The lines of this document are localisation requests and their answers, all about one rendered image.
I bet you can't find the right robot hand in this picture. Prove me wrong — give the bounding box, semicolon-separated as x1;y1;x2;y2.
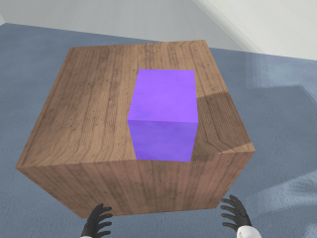
220;194;253;232

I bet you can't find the left robot hand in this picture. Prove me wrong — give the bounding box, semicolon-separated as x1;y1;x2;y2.
80;203;113;238

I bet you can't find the robot right forearm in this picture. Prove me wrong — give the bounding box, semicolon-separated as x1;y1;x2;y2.
237;225;262;238

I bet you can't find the carton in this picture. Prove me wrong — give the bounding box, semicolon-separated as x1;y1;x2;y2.
127;68;198;163

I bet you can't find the pedestal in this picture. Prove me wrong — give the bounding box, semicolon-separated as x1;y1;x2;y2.
15;40;256;219

